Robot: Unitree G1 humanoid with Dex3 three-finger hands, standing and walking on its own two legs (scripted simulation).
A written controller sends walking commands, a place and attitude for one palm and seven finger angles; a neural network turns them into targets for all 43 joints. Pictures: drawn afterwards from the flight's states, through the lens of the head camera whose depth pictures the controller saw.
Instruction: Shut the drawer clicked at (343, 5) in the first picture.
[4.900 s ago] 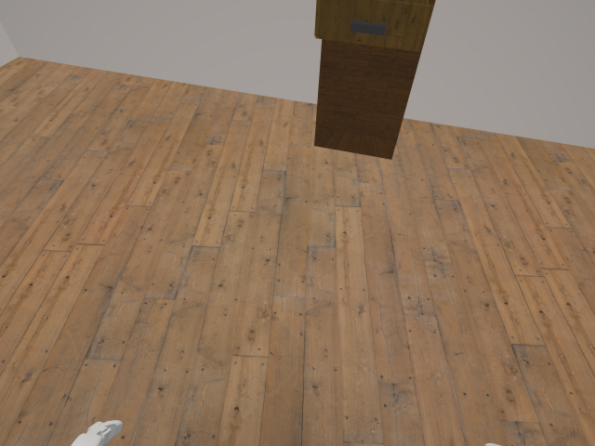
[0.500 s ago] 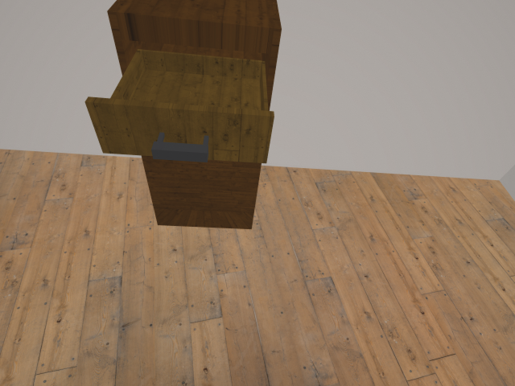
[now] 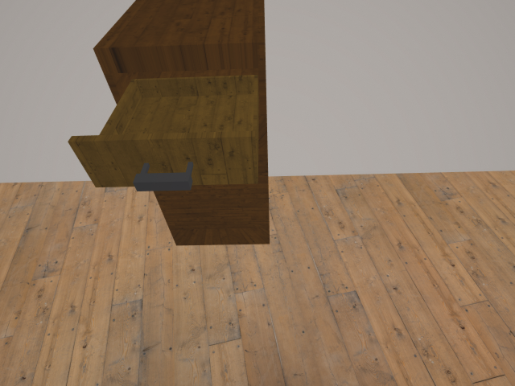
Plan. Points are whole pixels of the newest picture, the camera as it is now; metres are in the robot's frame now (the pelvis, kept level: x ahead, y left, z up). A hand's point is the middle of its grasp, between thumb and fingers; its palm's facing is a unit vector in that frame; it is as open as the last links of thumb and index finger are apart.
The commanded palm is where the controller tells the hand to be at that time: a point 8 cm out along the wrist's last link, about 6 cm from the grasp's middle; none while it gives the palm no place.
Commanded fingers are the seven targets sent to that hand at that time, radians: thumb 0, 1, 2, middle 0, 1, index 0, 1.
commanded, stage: take the last steps up to it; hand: left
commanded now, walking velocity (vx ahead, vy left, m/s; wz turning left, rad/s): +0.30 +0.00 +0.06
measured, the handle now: (165, 174) +0.53 +0.22 +0.01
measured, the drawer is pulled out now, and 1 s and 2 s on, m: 0.30 0.30 0.30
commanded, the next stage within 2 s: come to a stop and stand still in 0.52 s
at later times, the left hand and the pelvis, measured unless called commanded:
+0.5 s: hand out of the picture +0.04 +0.17 -0.18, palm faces +0.15 -0.98 -0.12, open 7.4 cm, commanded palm none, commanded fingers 0.00 0.90 0.90 -0.20 -0.30 -0.20 -0.30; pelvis +0.15 +0.03 -0.01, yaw +1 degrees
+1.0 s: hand (184, 307) +0.30 +0.18 -0.16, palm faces +0.01 -0.97 -0.25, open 7.3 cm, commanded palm none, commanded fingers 0.00 0.90 0.90 -0.20 -0.30 -0.20 -0.30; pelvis +0.21 +0.00 +0.00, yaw +0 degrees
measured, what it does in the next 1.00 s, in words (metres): walks ahead: left foot, then right foot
